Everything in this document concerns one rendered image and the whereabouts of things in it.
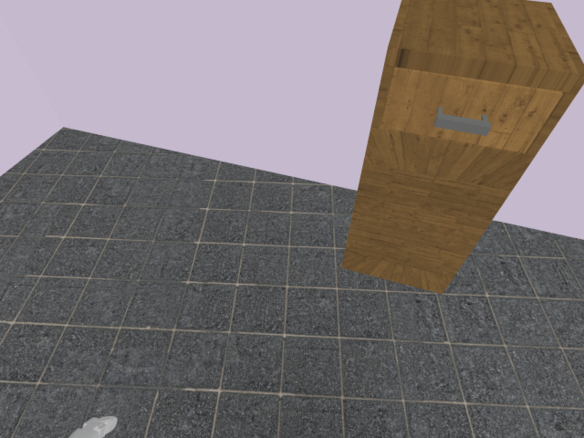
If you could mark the drawer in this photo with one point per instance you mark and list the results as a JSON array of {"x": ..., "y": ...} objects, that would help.
[{"x": 516, "y": 113}]

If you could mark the handle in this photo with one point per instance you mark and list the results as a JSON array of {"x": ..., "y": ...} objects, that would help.
[{"x": 449, "y": 122}]

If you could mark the cabinet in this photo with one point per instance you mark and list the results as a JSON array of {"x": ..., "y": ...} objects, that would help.
[{"x": 424, "y": 202}]

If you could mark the left robot hand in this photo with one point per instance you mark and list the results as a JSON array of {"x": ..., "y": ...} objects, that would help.
[{"x": 96, "y": 427}]

